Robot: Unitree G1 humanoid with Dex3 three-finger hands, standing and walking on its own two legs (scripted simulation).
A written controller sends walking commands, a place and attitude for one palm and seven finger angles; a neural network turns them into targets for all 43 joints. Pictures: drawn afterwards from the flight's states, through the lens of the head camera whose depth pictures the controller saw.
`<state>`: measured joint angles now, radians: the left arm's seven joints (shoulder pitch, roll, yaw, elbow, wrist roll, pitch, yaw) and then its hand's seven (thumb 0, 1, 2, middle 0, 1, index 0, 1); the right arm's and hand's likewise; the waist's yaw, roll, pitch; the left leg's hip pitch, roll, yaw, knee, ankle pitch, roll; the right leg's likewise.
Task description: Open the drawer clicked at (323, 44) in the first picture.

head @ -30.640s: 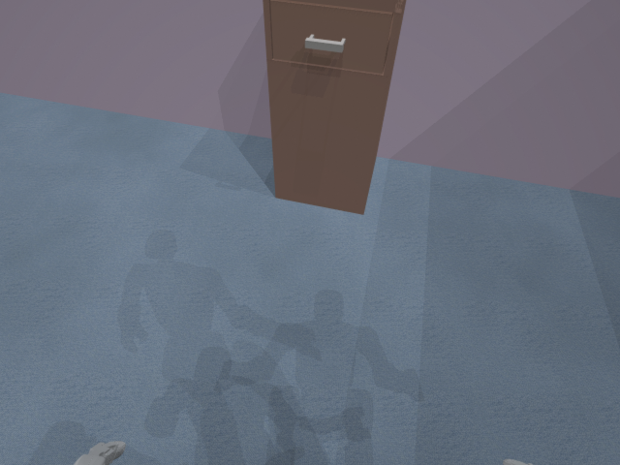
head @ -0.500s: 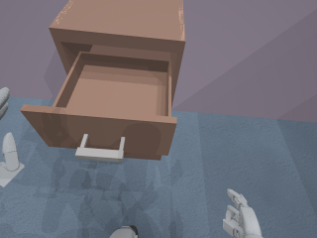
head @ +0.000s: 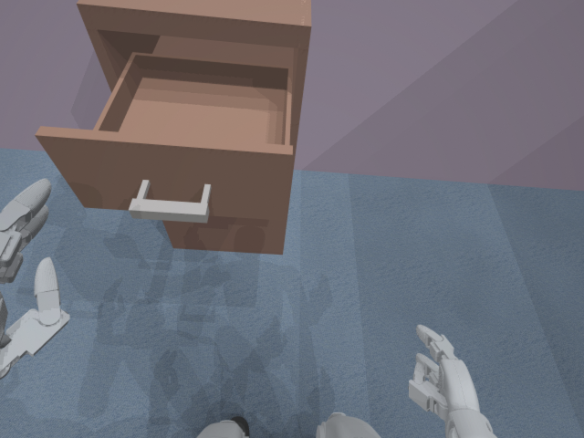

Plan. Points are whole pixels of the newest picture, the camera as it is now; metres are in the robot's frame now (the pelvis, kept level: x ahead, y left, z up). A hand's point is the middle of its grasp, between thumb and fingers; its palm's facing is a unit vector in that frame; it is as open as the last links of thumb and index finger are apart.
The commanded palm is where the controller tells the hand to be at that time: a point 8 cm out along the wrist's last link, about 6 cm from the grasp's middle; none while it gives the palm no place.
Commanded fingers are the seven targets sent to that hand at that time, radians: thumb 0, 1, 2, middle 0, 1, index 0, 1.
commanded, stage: stop stepping back and stand still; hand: left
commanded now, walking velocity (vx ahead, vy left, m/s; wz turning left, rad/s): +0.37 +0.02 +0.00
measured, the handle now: (173, 199) +0.46 +0.22 -0.01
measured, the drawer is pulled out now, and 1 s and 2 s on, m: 0.29 0.29 0.29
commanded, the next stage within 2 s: let the arm hang, fingers relaxed in 1.04 s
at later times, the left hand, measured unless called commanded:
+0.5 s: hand out of the picture +0.07 +0.19 +0.17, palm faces +0.36 -0.78 -0.51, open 7.4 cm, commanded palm +0.01 +0.25 +0.18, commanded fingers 0.00 0.90 0.90 -0.20 -0.30 -0.20 -0.30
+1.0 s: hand out of the picture +0.05 +0.22 +0.17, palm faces +0.45 -0.75 -0.49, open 7.4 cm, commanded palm -0.02 +0.26 +0.18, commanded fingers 0.00 0.90 0.90 -0.20 -0.30 -0.20 -0.30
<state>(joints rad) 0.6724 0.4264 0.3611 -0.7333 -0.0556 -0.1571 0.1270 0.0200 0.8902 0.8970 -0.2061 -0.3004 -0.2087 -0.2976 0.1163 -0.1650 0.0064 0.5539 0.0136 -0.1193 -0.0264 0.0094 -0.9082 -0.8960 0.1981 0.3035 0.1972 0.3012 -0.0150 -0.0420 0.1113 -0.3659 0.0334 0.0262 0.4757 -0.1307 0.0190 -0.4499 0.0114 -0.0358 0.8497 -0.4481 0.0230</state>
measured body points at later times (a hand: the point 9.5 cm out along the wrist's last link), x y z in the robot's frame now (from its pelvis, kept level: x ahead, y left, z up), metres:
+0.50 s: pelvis -0.09 -0.04 -0.01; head -0.10 -0.03 +0.44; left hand +0.05 +0.23 +0.20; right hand +0.06 -0.29 -0.09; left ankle -0.11 +0.10 -0.74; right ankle -0.04 -0.11 -0.74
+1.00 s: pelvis -0.11 -0.04 +0.00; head -0.10 -0.03 +0.45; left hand +0.02 +0.26 +0.20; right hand +0.08 -0.23 -0.09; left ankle -0.10 +0.09 -0.74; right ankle -0.07 -0.12 -0.74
